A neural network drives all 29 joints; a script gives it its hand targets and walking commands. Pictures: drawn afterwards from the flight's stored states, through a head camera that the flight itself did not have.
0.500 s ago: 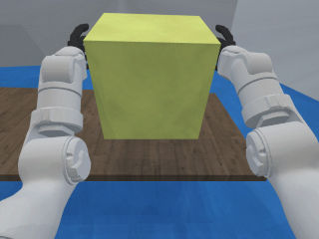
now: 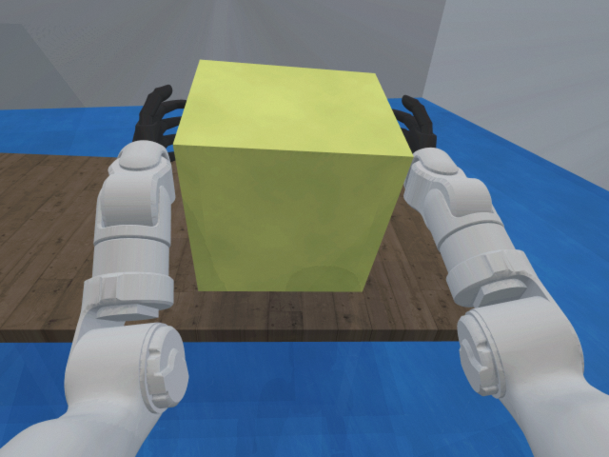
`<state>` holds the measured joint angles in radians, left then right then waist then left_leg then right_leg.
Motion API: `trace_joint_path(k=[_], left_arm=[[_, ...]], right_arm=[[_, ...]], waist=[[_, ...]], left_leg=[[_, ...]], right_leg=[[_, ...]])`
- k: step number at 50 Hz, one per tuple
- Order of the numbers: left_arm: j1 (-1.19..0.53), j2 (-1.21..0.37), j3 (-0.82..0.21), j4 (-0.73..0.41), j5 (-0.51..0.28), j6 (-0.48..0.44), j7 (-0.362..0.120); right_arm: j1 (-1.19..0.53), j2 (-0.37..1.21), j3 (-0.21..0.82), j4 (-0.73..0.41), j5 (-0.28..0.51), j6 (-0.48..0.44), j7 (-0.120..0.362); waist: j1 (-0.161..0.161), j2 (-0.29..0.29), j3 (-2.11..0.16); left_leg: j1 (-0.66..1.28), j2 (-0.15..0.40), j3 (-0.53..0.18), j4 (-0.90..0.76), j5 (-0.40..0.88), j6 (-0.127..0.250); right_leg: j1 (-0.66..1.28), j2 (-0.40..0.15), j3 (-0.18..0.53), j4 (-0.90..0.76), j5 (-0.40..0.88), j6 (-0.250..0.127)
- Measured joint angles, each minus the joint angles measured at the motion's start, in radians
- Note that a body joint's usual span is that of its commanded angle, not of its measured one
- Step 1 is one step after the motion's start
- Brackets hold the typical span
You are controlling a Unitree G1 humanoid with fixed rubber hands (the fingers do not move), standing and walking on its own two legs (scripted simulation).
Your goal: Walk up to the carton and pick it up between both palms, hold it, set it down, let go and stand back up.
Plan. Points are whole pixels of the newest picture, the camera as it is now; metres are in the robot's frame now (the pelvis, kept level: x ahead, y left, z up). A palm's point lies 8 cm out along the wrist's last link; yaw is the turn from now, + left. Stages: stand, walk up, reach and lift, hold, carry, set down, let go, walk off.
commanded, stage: set down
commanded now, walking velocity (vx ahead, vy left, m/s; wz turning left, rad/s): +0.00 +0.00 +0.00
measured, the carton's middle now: (286, 182) +0.41 -0.03 +0.24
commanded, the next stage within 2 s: none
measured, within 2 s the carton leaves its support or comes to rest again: neither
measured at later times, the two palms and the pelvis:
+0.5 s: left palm (166, 160) +0.41 +0.12 +0.27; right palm (417, 175) +0.37 -0.20 +0.26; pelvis -0.02 -0.01 +0.00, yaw -1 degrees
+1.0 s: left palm (183, 178) +0.44 +0.11 +0.23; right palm (412, 187) +0.40 -0.21 +0.23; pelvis +0.01 +0.00 +0.00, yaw -1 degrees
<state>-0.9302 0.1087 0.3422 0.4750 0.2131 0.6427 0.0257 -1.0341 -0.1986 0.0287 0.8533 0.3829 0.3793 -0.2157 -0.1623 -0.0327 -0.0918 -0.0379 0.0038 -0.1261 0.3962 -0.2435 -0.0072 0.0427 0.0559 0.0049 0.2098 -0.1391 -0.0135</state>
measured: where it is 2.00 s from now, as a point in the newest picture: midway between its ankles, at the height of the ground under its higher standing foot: outside the picture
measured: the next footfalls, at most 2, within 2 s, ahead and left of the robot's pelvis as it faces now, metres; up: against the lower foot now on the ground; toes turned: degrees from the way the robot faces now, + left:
none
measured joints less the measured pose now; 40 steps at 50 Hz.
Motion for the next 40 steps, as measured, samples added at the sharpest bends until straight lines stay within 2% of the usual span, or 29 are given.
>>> trace_joint_path(k=[7, 18, 25, 32, 40], left_arm=[[-0.017, -0.017, 0.029, 0.060, 0.005, -0.018, 0.006], [-0.159, 0.007, 0.071, 0.283, 0.039, -0.108, 0.008], [-0.154, 0.028, 0.048, 0.361, 0.025, -0.152, 0.010], [-0.142, 0.032, 0.002, 0.366, -0.028, -0.191, 0.037], [-0.094, 0.010, -0.001, 0.330, -0.029, -0.203, 0.045]], right_arm=[[0.016, 0.025, -0.068, 0.021, -0.080, -0.002, 0.025], [-0.085, 0.043, -0.217, 0.190, -0.236, -0.081, 0.076], [-0.088, 0.069, -0.284, 0.264, -0.297, -0.131, 0.083], [-0.080, 0.052, -0.253, 0.254, -0.258, -0.159, 0.080], [-0.053, 0.039, -0.199, 0.231, -0.213, -0.156, 0.078]], waist=[[0.014, 0.008, -0.001], [0.046, -0.003, 0.011], [0.035, -0.024, -0.002], [0.035, -0.021, -0.003], [0.031, -0.003, 0.007]], left_leg=[[0.000, -0.008, 0.014, -0.010, 0.016, 0.003], [-0.008, -0.013, 0.032, -0.062, 0.061, 0.000], [-0.036, -0.010, 0.025, -0.079, 0.072, -0.007], [-0.081, 0.001, 0.025, -0.059, 0.058, -0.012], [-0.059, 0.004, 0.026, -0.038, 0.023, -0.010]], right_leg=[[-0.025, -0.010, 0.009, 0.037, -0.006, 0.004], [-0.068, -0.020, 0.019, 0.053, 0.007, 0.003], [-0.098, -0.019, 0.007, 0.046, 0.010, -0.004], [-0.129, -0.010, 0.001, 0.035, 0.013, -0.009], [-0.101, -0.006, -0.002, 0.042, -0.013, -0.008]])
